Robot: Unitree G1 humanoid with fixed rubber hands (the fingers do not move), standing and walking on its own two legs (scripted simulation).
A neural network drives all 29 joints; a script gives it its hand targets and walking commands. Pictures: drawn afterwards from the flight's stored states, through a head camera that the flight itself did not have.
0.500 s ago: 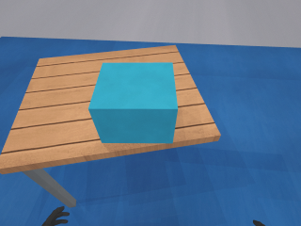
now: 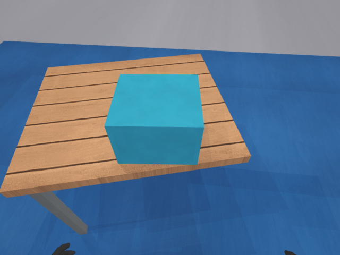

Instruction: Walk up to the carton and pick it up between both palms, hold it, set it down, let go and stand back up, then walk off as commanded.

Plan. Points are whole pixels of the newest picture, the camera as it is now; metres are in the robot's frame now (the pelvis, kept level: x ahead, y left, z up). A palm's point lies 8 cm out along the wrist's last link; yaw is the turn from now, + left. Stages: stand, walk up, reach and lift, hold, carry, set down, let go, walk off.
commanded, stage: stand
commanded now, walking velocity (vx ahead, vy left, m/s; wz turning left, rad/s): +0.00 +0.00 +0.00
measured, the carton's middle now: (158, 118) +0.54 +0.07 -0.04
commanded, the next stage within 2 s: walk up in 0.74 s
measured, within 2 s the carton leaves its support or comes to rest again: neither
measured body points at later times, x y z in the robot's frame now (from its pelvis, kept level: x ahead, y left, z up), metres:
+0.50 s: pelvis +0.01 +0.00 +0.00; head +0.02 +0.00 +0.45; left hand +0.11 +0.31 -0.12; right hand +0.11 -0.30 -0.13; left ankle +0.01 +0.13 -0.74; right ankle +0.00 -0.12 -0.74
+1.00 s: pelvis +0.02 +0.00 +0.00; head +0.02 -0.01 +0.45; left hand +0.12 +0.31 -0.12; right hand +0.11 -0.31 -0.13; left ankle +0.01 +0.13 -0.74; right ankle +0.00 -0.12 -0.74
